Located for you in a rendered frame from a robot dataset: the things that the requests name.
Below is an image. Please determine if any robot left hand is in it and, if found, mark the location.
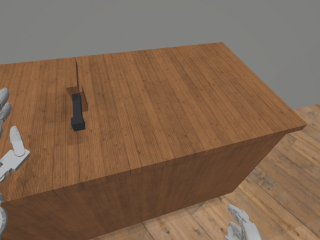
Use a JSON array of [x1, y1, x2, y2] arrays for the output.
[[0, 87, 30, 184]]

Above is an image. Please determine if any tap lever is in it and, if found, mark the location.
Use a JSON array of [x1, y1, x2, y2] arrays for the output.
[[71, 93, 86, 132]]

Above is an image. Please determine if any counter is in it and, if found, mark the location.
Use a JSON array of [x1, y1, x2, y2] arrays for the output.
[[0, 42, 308, 240]]

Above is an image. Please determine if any robot right hand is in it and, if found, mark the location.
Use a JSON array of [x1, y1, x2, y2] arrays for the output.
[[225, 204, 262, 240]]

